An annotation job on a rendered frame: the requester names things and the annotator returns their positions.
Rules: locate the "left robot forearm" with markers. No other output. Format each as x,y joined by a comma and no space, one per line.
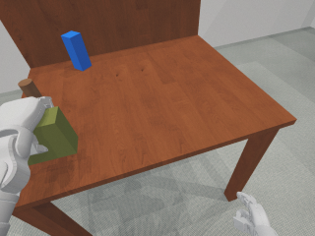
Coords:
15,151

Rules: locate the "sponge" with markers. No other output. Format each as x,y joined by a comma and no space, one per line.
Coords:
56,134

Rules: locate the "robot left hand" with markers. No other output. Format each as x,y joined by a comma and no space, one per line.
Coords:
26,112

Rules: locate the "robot right hand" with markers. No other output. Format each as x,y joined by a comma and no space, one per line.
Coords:
246,221

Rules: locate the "right robot forearm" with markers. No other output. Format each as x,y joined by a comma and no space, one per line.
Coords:
264,230

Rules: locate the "table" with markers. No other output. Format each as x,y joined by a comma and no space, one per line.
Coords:
156,93

